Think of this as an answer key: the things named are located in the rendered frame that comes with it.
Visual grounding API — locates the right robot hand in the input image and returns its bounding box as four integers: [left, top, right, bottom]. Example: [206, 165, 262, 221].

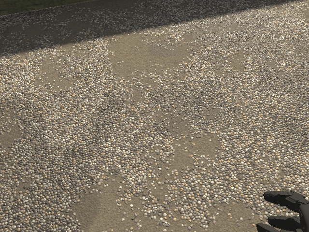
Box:
[256, 189, 309, 232]

